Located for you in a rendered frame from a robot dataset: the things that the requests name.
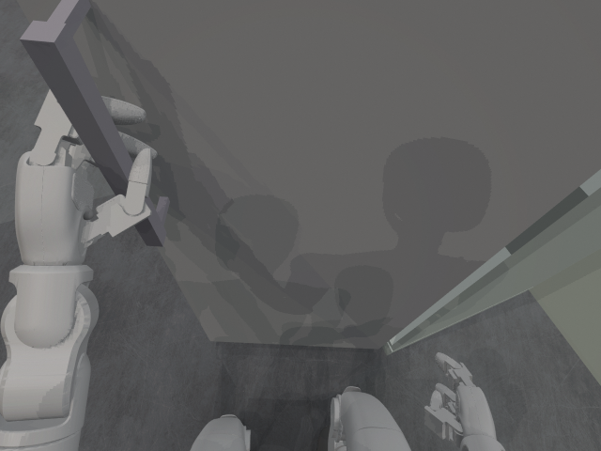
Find right robot shin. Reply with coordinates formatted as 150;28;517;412
328;386;361;451

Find right robot thigh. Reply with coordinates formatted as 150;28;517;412
331;392;411;451

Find handle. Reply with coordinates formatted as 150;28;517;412
20;0;170;247

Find fridge door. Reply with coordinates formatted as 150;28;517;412
17;0;601;350

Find robot right hand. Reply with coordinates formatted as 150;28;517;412
424;352;497;448

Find robot left hand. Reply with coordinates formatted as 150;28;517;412
15;89;158;266

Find left robot forearm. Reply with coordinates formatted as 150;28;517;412
0;264;99;451

